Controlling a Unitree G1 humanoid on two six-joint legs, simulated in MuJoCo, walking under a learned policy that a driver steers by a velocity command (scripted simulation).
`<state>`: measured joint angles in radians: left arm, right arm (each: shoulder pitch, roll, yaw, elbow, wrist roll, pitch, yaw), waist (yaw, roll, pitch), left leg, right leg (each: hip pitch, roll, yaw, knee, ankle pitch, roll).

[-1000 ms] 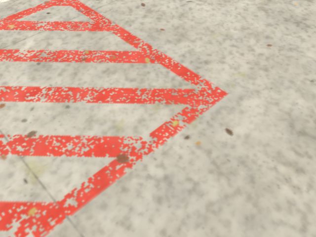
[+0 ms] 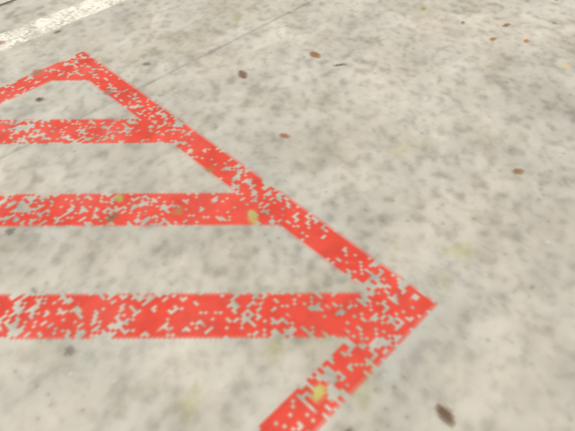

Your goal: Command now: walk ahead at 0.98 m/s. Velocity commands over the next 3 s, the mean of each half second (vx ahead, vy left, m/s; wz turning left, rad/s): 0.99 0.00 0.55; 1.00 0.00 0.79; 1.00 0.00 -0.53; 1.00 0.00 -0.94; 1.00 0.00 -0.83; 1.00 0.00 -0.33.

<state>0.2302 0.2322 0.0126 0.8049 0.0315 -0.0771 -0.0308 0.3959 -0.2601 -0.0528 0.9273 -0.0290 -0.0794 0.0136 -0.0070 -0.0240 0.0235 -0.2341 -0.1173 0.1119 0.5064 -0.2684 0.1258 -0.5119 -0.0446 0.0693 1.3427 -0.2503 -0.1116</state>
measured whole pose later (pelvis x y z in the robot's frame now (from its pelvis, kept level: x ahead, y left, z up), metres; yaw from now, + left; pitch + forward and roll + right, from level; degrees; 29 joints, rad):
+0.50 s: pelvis +0.46 -0.01 +0.01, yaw +19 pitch +1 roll -3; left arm 0.35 0.29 0.06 0.89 0.03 -0.11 -0.01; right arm 0.20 -0.34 -0.07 0.79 -0.02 -0.03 0.04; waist 0.02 0.05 0.02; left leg -0.64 0.08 0.00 1.28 -0.21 0.12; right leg -0.13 0.00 -0.19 0.40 -0.27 -0.01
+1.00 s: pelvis +0.86 +0.21 +0.01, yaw +42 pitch +0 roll +1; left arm 0.07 0.24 -0.01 0.65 0.05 -0.06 -0.02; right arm 0.45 -0.29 -0.06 0.88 -0.01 -0.08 0.01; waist -0.05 -0.01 0.04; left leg -0.06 -0.22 -0.04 0.33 -0.23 0.20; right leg -0.72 -0.18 0.04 0.98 -0.14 0.02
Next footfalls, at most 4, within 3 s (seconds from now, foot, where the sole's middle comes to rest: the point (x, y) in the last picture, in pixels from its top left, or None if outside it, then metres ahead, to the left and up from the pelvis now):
0.28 right None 0.50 -0.12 -0.77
0.76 left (225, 310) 0.83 0.20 -0.77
1.22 right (173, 196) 1.25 0.39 -0.77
1.64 left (81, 141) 1.53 0.75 -0.77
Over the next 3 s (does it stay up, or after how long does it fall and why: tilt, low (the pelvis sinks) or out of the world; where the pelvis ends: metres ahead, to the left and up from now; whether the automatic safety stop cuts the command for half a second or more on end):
stays up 2.56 0.35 -0.02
